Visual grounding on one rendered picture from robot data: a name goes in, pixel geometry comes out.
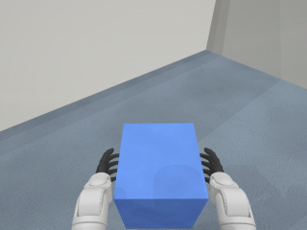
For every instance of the robot left forearm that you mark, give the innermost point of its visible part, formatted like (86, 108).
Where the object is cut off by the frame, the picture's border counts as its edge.
(91, 211)

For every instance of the robot left hand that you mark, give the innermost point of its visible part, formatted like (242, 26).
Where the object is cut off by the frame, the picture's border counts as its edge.
(104, 163)

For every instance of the robot right forearm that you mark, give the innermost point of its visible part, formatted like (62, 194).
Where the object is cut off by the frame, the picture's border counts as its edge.
(232, 205)

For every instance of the robot right hand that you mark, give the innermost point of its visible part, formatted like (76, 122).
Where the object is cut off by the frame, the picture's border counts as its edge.
(214, 164)

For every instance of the carton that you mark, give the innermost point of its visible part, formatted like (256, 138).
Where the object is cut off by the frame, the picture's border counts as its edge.
(160, 182)

